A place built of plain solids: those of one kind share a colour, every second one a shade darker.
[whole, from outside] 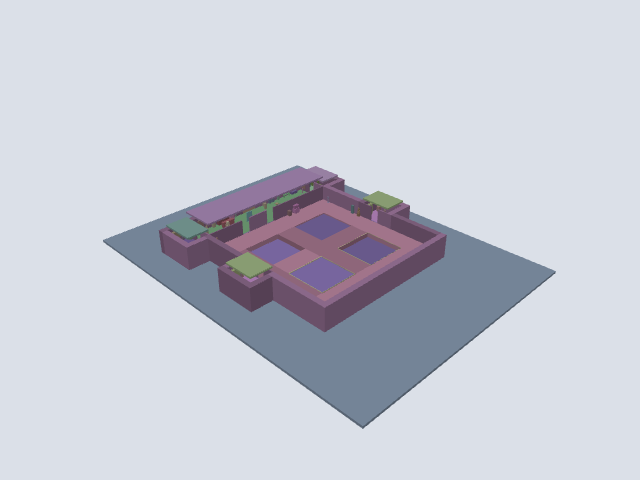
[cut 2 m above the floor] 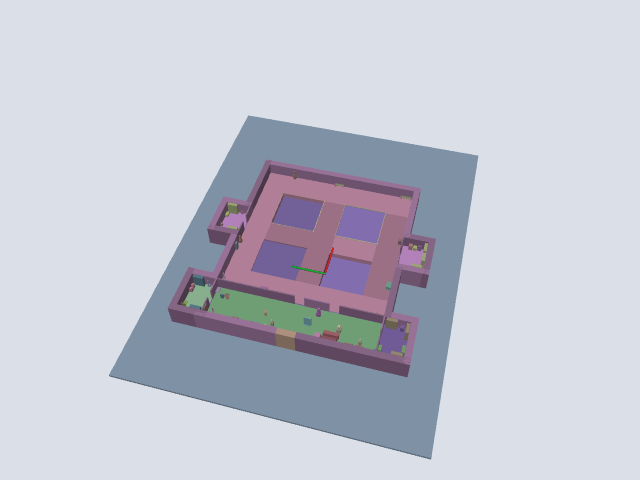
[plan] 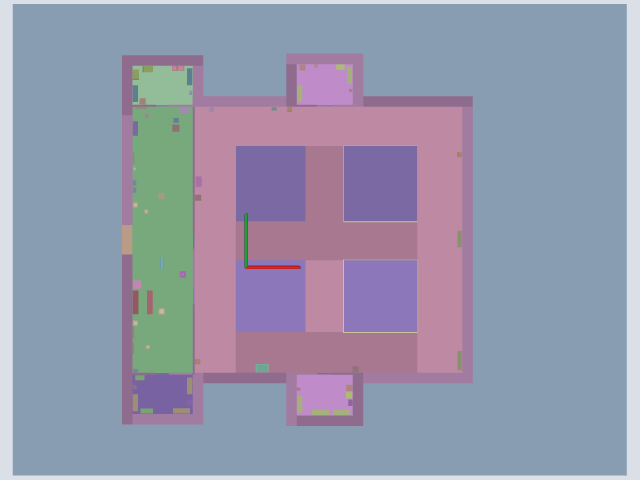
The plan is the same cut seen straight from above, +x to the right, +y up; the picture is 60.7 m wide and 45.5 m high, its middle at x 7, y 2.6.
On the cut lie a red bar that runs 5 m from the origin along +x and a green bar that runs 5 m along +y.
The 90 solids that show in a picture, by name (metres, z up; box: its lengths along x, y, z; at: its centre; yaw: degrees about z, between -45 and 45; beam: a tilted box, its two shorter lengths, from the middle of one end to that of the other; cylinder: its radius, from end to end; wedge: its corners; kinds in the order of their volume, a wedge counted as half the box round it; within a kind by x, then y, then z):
{
 "ground_under_all_1": {"box": [58.2, 44.71, 0.4], "at": [6.98, 2.62, -1.64]},
 "wall_1": {"box": [1.0, 5.7, 4.1], "at": [-11.28, -12.03, 0.56]},
 "wall_2": {"box": [1.0, 12.2, 4.1], "at": [-11.28, -4.88, 0.56]},
 "wall_3": {"box": [1.0, 12.2, 4.1], "at": [-11.28, 10.12, 0.56]},
 "wall_4": {"box": [1.0, 5.7, 4.1], "at": [-11.28, 17.27, 0.56]},
 "wall_5": {"box": [2.45, 0.2, 4.1], "at": [-9.75, -10.08, 0.56]},
 "wall_6": {"box": [2.45, 0.2, 4.1], "at": [-9.75, 15.32, 0.56]},
 "wall_7": {"box": [7.7, 1.0, 4.1], "at": [-7.92, -14.38, 0.56]},
 "wall_8": {"box": [7.7, 1.0, 4.1], "at": [-7.92, 19.62, 0.56]},
 "wall_9": {"box": [2.45, 0.2, 4.1], "at": [-6.1, -10.08, 0.56]},
 "wall_10": {"box": [2.45, 0.2, 4.1], "at": [-6.1, 15.32, 0.56]},
 "wall_11": {"box": [0.2, 6.7, 4.1], "at": [-4.97, -6.83, 0.56]},
 "wall_12": {"box": [0.2, 3.75, 4.1], "at": [-4.97, -0.1, 0.56]},
 "wall_13": {"box": [0.2, 12.15, 4.1], "at": [-4.97, 9.35, 0.56]},
 "wall_14": {"box": [1.0, 4.9, 4.1], "at": [-4.57, -12.43, 0.56]},
 "wall_15": {"box": [1.0, 4.9, 4.1], "at": [-4.57, 17.67, 0.56]},
 "wall_16": {"box": [9.79, 1.0, 4.1], "at": [-0.18, -10.48, 0.56]},
 "wall_17": {"box": [9.79, 1.0, 4.1], "at": [-0.18, 15.72, 0.56]},
 "wall_18": {"box": [1.0, 5.05, 4.1], "at": [4.3, -12.51, 0.56]},
 "wall_19": {"box": [1.0, 5.05, 4.1], "at": [4.3, 17.75, 0.56]},
 "wall_20": {"box": [2.1, 0.2, 4.1], "at": [5.65, -10.08, 0.56]},
 "wall_21": {"box": [2.1, 0.2, 4.1], "at": [5.65, 15.32, 0.56]},
 "wall_22": {"box": [7.3, 1.0, 4.1], "at": [7.45, -14.53, 0.56]},
 "wall_23": {"box": [7.3, 1.0, 4.1], "at": [7.45, 19.77, 0.56]},
 "wall_24": {"box": [2.0, 0.2, 4.1], "at": [9.2, 15.32, 0.56]},
 "wall_25": {"box": [2.1, 0.2, 4.1], "at": [9.25, -10.08, 0.56]},
 "wall_26": {"box": [2.1, 0.2, 4.1], "at": [9.25, 15.32, 0.56]},
 "wall_27": {"box": [1.0, 5.05, 4.1], "at": [10.6, -12.51, 0.56]},
 "wall_28": {"box": [1.0, 5.05, 4.1], "at": [10.6, 17.75, 0.56]},
 "wall_29": {"box": [11.29, 1.0, 4.1], "at": [15.83, -10.48, 0.56]},
 "wall_30": {"box": [11.29, 1.0, 4.1], "at": [15.83, 15.72, 0.56]},
 "wall_31": {"box": [1.0, 27.2, 4.1], "at": [20.98, 2.62, 0.56]},
 "floor_gang_1": {"box": [4.0, 25.4, 1.49], "at": [-2.98, 2.62, -0.74]},
 "floor_gang_2": {"box": [3.65, 6.8, 1.49], "at": [7.45, -2.73, -0.74]},
 "floor_gang_3": {"box": [3.65, 7.15, 1.49], "at": [7.45, 7.95, -0.74]},
 "floor_gang_4": {"box": [17.2, 3.95, 1.49], "at": [7.62, -8.11, -0.74]},
 "floor_gang_5": {"box": [17.2, 3.7, 1.49], "at": [7.62, 2.52, -0.74]},
 "floor_gang_6": {"box": [17.2, 3.8, 1.49], "at": [7.62, 13.42, -0.74]},
 "floor_gang_7": {"box": [4.35, 25.4, 1.49], "at": [18.4, 2.62, -0.74]},
 "floor_foyer_1": {"box": [5.9, 25.4, 1.49], "at": [-7.92, 2.62, -0.74]},
 "step_tier_1": {"box": [6.6, 6.8, 0.6], "at": [2.33, -2.73, -1.19]},
 "step_tier_2": {"box": [6.6, 7.15, 1.26], "at": [2.33, 7.95, -0.86]},
 "step_tier_3": {"box": [6.95, 6.8, 1.49], "at": [12.75, -2.73, -0.74]},
 "step_tier_4": {"box": [6.95, 7.15, 0.73], "at": [12.75, 7.95, -1.12]},
 "floor_side_1": {"box": [5.5, 4.05, 1.49], "at": [7.45, -12.11, -0.74]},
 "floor_side_2": {"box": [5.5, 4.05, 1.49], "at": [7.45, 17.34, -0.74]},
 "ceil_foyer_1": {"box": [5.9, 25.4, 0.3], "at": [-7.92, 2.62, 4.35]},
 "floor_cloaks_1": {"box": [5.9, 3.9, 1.49], "at": [-7.92, -12.03, -0.74]},
 "floor_store_1": {"box": [5.9, 3.9, 1.49], "at": [-7.92, 17.27, -0.74]},
 "ceil_side_1": {"box": [5.5, 4.05, 0.3], "at": [7.45, -12.11, 3.4]},
 "ceil_side_2": {"box": [5.5, 4.05, 0.3], "at": [7.45, 17.34, 3.4]},
 "door_leaf_1": {"box": [0.97, 2.8, 4.76], "at": [-11.29, 2.62, 0.89]},
 "shelves_side_1": {"box": [0.5, 1.6, 2.0], "at": [5.08, -12.98, 1.0]},
 "shelves_side_2": {"box": [0.5, 1.6, 2.0], "at": [5.08, 16.47, 1.0]},
 "shelves_side_3": {"box": [1.6, 0.5, 2.0], "at": [7.05, -13.75, 1.0]},
 "shelves_side_4": {"box": [1.6, 0.5, 2.0], "at": [9.05, -13.75, 1.0]},
 "shelves_side_5": {"box": [0.5, 1.6, 2.0], "at": [9.82, 18.22, 1.0]},
 "ceil_cloaks_1": {"box": [5.9, 3.9, 0.3], "at": [-7.92, -12.03, 3.4]},
 "ceil_store_1": {"box": [5.9, 3.9, 0.3], "at": [-7.92, 17.27, 3.4]},
 "shelves_cloaks_1": {"box": [0.5, 1.6, 2.0], "at": [-10.49, -12.83, 1.0]},
 "shelves_cloaks_2": {"box": [1.6, 0.5, 2.0], "at": [-6.12, -13.6, 1.0]},
 "shelves_cloaks_3": {"box": [0.5, 1.6, 2.0], "at": [-5.36, -11.23, 1.0]},
 "cloakroom_foyer_1": {"box": [0.55, 2.25, 1.75], "at": [-10.47, -3.31, 0.87]},
 "cloakroom_foyer_2": {"box": [0.55, 2.25, 1.0], "at": [-9.12, -3.31, 0.5]},
 "shelves_store_1": {"box": [0.5, 1.6, 2.0], "at": [-10.49, 16.47, 1.0]},
 "shelves_store_2": {"box": [0.5, 1.6, 2.0], "at": [-5.36, 18.07, 1.0]},
 "lockers_cloaks_1": {"box": [0.9, 0.48, 1.8], "at": [-10.07, -10.45, 0.9]},
 "lockers_cloaks_2": {"box": [1.2, 0.48, 1.8], "at": [-9.43, -13.61, 0.9]},
 "machine_foyer_1": {"box": [0.8, 0.8, 1.7], "at": [-10.35, -1.63, 0.95]},
 "pallet_1": {"box": [1.12, 0.72, 0.54], "at": [1.51, -9.54, 0.41]},
 "case_side_1": {"box": [0.8, 0.5, 0.41], "at": [8.95, 18.99, 0.29]},
 "case_side_2": {"box": [0.6, 0.6, 0.56], "at": [9.77, -12.13, 0.37]},
 "cart_1": {"box": [0.58, 0.98, 0.58], "at": [-4.49, 8.13, 1.21]},
 "bench_foyer_1": {"box": [0.5, 1.4, 0.46], "at": [-10.49, 13.17, 0.22]},
 "kerb_1": {"box": [0.1, 6.96, 0.12], "at": [9.22, -2.73, 0.06]},
 "kerb_2": {"box": [0.06, 7.31, 0.045], "at": [9.24, 7.92, 0.02]},
 "kerb_3": {"box": [6.95, 0.08, 0.07], "at": [12.75, -6.17, 0.03]},
 "kerb_4": {"box": [6.95, 0.1, 0.06], "at": [12.75, 4.32, 0.02]},
 "kerb_5": {"box": [6.95, 0.06, 0.07], "at": [12.75, 11.55, 0.03]},
 "kerb_6": {"box": [0.05, 7.31, 0.045], "at": [16.25, 7.92, 0.02]},
 "kerb_7": {"box": [0.09, 6.96, 0.12], "at": [16.27, -2.73, 0.05]},
 "barrel_side_1": {"box": [0.58, 0.58, 0.89], "at": [5.34, 18.95, 0.44]},
 "standee_foyer_1": {"box": [0.14, 1.12, 1.66], "at": [-7.99, 0.44, 0.87]},
 "trolley_store_1": {"box": [0.6, 1.0, 0.06], "at": [-10.45, 18.27, 0.2]},
 "trolley_store_2": {"box": [1.0, 0.6, 0.06], "at": [-9.32, 18.79, 0.2]},
 "form_1": {"box": [0.4, 1.84, 0.05], "at": [20.24, -8.84, 0.43]},
 "form_2": {"box": [0.4, 1.58, 0.05], "at": [20.24, 2.7, 0.43]},
 "form_foyer_1": {"box": [0.4, 1.52, 0.05], "at": [-10.54, 11.33, 0.43]},
 "low_table_foyer_1": {"box": [0.99, 0.6, 0.04], "at": [-5.83, 14.89, 0.41]},
 "cafe_table_foyer_1": {"box": [0.7, 0.7, 0.04], "at": [-6.67, 13.2, 0.72]}
}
